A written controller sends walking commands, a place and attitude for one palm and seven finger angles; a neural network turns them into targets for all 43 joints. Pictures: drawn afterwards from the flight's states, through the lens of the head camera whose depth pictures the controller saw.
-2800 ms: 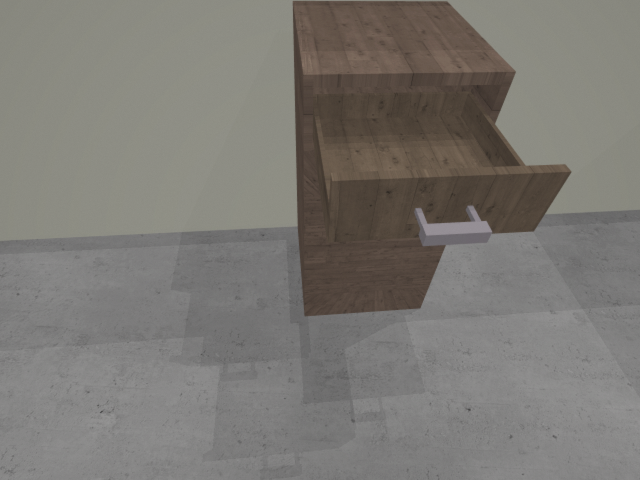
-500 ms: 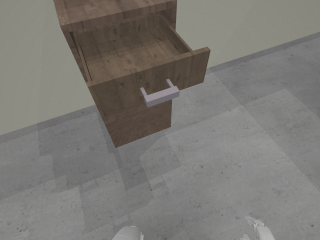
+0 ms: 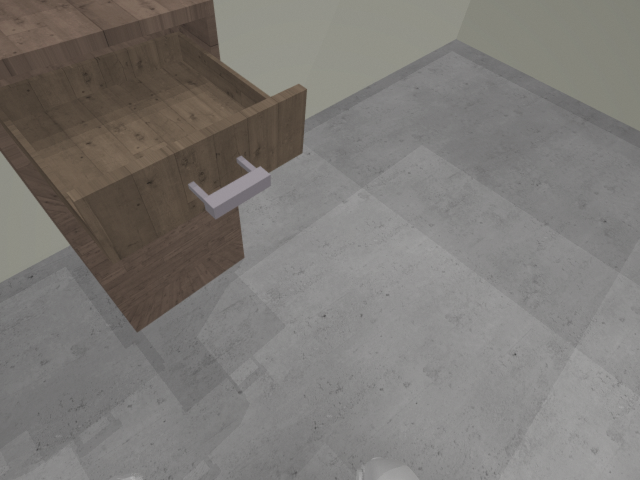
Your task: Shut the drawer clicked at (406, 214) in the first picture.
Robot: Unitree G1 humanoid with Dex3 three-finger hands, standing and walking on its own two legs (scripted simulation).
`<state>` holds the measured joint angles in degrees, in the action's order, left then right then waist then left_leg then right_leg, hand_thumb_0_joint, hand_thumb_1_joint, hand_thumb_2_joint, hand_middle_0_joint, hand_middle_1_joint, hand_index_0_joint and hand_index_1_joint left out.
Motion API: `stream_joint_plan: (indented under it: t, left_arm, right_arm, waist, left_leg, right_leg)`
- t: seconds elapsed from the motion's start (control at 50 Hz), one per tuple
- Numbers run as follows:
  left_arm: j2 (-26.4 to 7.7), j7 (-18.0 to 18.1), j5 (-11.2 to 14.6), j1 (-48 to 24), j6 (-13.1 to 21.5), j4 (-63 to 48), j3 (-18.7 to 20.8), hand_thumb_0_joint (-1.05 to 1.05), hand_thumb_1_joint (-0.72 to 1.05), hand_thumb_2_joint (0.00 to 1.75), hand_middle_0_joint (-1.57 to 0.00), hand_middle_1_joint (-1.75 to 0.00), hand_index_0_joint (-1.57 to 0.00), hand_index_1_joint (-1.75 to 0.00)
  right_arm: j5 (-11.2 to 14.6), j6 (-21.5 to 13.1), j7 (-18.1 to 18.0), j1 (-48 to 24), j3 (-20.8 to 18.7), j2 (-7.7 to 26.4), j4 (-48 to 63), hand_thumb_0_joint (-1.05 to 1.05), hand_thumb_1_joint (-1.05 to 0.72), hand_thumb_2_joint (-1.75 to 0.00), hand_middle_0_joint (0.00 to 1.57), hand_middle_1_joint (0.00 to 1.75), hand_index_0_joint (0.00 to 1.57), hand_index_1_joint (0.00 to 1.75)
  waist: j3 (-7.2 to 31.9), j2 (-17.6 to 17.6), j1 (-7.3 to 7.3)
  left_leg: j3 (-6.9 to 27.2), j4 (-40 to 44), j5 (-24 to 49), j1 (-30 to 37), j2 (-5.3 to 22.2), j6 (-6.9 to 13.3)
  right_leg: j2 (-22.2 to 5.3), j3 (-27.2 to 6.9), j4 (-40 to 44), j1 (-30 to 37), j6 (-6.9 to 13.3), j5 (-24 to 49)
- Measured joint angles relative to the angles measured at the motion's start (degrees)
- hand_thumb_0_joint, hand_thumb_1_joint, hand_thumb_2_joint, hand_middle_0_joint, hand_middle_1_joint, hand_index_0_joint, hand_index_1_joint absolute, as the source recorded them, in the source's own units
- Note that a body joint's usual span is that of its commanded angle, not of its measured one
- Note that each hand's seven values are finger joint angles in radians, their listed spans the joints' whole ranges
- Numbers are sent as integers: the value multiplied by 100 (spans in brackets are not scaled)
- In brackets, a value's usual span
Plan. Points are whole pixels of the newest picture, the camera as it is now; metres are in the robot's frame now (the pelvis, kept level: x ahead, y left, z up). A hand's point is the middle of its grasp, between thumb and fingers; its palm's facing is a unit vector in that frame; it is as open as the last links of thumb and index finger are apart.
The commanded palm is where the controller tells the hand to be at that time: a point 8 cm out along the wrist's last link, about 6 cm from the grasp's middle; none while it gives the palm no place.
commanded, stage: walk to a spot facing it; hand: left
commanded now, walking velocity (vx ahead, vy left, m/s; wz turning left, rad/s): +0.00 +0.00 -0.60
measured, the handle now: (229, 183) +0.51 +0.18 +0.02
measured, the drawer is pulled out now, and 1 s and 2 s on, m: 0.29 0.29 0.29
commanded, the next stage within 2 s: none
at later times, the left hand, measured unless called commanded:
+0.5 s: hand out of the picture +0.13 +0.09 -0.15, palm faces -0.28 -0.93 -0.25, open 7.4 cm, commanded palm none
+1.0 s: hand (230, 435) +0.19 +0.13 -0.18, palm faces -0.51 -0.83 -0.20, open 7.4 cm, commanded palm none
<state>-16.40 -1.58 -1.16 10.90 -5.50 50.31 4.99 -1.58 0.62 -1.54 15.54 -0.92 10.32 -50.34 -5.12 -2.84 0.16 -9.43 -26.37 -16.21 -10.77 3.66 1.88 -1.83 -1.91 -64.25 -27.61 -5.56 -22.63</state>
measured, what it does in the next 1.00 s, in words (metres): steps on the spot, turning right: right foot, then left foot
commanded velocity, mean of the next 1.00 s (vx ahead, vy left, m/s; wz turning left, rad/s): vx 0.04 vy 0.00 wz -0.60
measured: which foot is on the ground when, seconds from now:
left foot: down 0.00-0.20, up 0.22-0.76, down 0.78-1.00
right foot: up 0.00-0.18, down 0.20-0.78, up 0.80-1.00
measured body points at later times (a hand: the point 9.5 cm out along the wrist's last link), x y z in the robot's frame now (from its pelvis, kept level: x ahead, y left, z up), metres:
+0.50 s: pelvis -0.01 -0.07 +0.00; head +0.03 -0.10 +0.44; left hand +0.15 +0.14 -0.14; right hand -0.01 -0.34 -0.15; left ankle +0.03 +0.09 -0.67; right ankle -0.04 -0.14 -0.74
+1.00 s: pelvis +0.02 -0.02 +0.00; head +0.08 -0.01 +0.45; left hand +0.22 +0.18 -0.16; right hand -0.02 -0.28 -0.11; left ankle +0.06 +0.06 -0.74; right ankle -0.09 -0.12 -0.65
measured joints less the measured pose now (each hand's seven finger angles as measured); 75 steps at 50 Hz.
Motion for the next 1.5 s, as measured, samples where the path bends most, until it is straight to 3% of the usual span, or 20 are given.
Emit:
stream_joint_plan:
  t: [0.14,0.2,0.22,0.26,0.3,0.36,0.5,0.64,0.72,0.78,0.84,0.9,0.96,1.14,1.22,1.3,1.34,1.4,1.44,1.5]
  left_arm:
    - [295,-57,26,-349,37,-5,-146,1,91,90,-20,-30,-20,-30]
    - [376,-49,11,-418,194,-83,-201,1,91,90,-20,-30,-20,-30]
    - [427,-11,1,-452,274,-72,-224,1,91,90,-20,-30,-20,-30]
    - [496,73,25,-451,342,-85,-266,1,91,90,-20,-30,-20,-30]
    - [530,145,38,-380,339,-115,-253,1,90,90,-21,-30,-20,-30]
    - [524,187,52,-272,344,-118,-238,1,90,90,-21,-30,-20,-30]
    - [499,168,47,14,397,-66,-249,1,90,90,-21,-30,-20,-30]
    - [460,194,8,357,358,21,-200,1,90,90,-21,-30,-21,-30]
    - [367,212,-8,496,292,82,-141,1,90,90,-21,-30,-21,-30]
    - [255,212,34,580,229,98,-88,1,90,90,-21,-30,-20,-30]
    - [106,186,21,464,186,133,-6,1,90,90,-21,-30,-20,-30]
    - [13,108,-27,386,164,99,54,1,90,90,-20,-30,-20,-30]
    - [-27,23,-36,327,141,37,69,1,91,90,-20,-30,-20,-30]
    - [117,-180,-76,16,61,63,22,1,91,90,-20,-30,-20,-30]
    - [228,-215,-71,-294,132,-18,-25,1,91,90,-20,-30,-20,-30]
    - [295,-211,-66,-545,335,-152,-96,1,91,90,-20,-30,-20,-30]
    - [318,-137,-31,-633,545,-184,-154,1,91,90,-20,-30,-20,-30]
    - [401,-14,43,-463,648,-150,-212,1,91,90,-20,-30,-20,-30]
    - [454,38,41,-236,645,-38,-231,0,91,90,-20,-30,-20,-30]
    - [528,56,14,95,663,195,-269,0,90,90,-21,-30,-20,-30]
  right_arm:
    - [-35,40,69,148,-131,128,-241,1,-91,-90,20,30,21,30]
    - [1,73,107,243,-213,268,-311,1,-91,-90,20,30,21,30]
    - [9,122,111,219,-244,335,-358,1,-91,-90,20,30,21,30]
    - [20,276,73,166,-280,402,-417,1,-91,-90,20,30,21,30]
    - [16,376,59,88,-293,402,-448,1,-91,-90,20,30,20,30]
    - [-7,365,86,-102,-297,369,-382,1,-91,-90,20,30,20,30]
    - [9,279,74,-586,-277,313,-135,1,-91,-90,20,30,20,30]
    - [64,263,50,-1012,-242,264,35,1,-91,-90,20,30,20,30]
    - [113,202,35,-1165,-205,178,184,1,-91,-90,20,30,20,30]
    - [131,83,22,-1143,-143,114,317,1,-91,-90,20,30,20,30]
    - [73,54,33,-1093,-54,5,366,0,-91,-90,20,30,21,30]
    - [11,54,29,-941,6,-63,377,0,-91,-90,20,30,21,30]
    - [-15,28,48,-753,24,-76,315,0,-91,-90,20,30,21,30]
    - [-54,-143,96,138,-107,105,-117,0,-91,-90,20,30,21,30]
    - [-87,-132,121,505,-201,310,-393,0,-91,-90,20,30,21,30]
    - [-79,-100,158,876,-271,513,-603,1,-91,-90,20,30,20,30]
    - [-34,14,193,933,-268,555,-736,1,-91,-90,20,30,20,30]
    - [-10,165,205,792,-251,513,-842,1,-91,-90,20,30,20,30]
    - [-29,150,221,626,-252,452,-775,1,-91,-90,20,30,20,30]
    - [-43,55,250,324,-247,342,-541,1,-91,-90,20,30,20,30]
  waist:
    - [-106,245,-210]
    - [-43,401,-246]
    - [-66,535,-274]
    - [-49,637,-325]
    - [15,603,-292]
    - [44,503,-234]
    - [19,342,-65]
    - [28,242,195]
    - [68,110,305]
    - [171,10,296]
    - [76,-188,345]
    - [54,-169,308]
    - [72,-89,271]
    - [261,157,-79]
    - [216,284,-272]
    - [192,438,-408]
    - [127,508,-407]
    - [172,465,-355]
    - [261,405,-306]
    - [342,359,-279]
  left_leg:
    - [-516,-393,-191,-139,335,-204]
    - [-669,-1004,-484,-363,578,-382]
    - [-486,-1479,-813,-542,663,-448]
    - [57,-2607,-1283,-997,533,-492]
    - [363,-3413,-1170,-1351,396,-529]
    - [587,-3831,-692,-1678,322,-627]
    - [845,-3470,-447,-1850,188,-764]
    - [910,-2713,-728,-1576,-65,-707]
    - [938,-1836,-784,-1194,-262,-597]
    - [918,-582,-52,-663,-301,-415]
    - [625,-688,-139,-575,-302,-68]
    - [441,-494,-141,-390,-169,6]
    - [263,-270,-54,-224,-38,10]
    - [-471,148,-111,292,251,-112]
    - [-795,103,-283,471,400,-275]
    - [-1016,-533,-768,479,697,-517]
    - [-580,-1828,-1194,28,853,-481]
    - [182,-3613,-1079,-875,655,-446]
    - [328,-3886,-708,-1322,614,-490]
    - [404,-3529,-225,-1817,622,-596]
  right_leg:
    - [-70,496,1827,691,192,-304]
    - [35,646,2996,1210,413,484]
    - [144,669,2937,1193,563,472]
    - [242,656,2821,1183,780,246]
    - [302,554,2986,1266,879,241]
    - [398,348,3349,1386,930,482]
    - [598,-90,3686,1444,1014,740]
    - [786,-498,3626,1387,950,741]
    - [851,-772,3503,1290,831,695]
    - [943,-963,3114,1072,689,516]
    - [798,-622,1504,509,421,-492]
    - [560,-185,126,46,220,-498]
    - [290,39,-278,-104,133,-241]
    - [-290,452,980,63,147,173]
    - [-317,669,1944,261,244,134]
    - [-121,923,3084,799,490,361]
    - [4,948,2907,807,681,837]
    - [118,875,2919,1091,794,485]
    - [186,757,3262,1380,783,532]
    - [263,611,3759,1768,796,644]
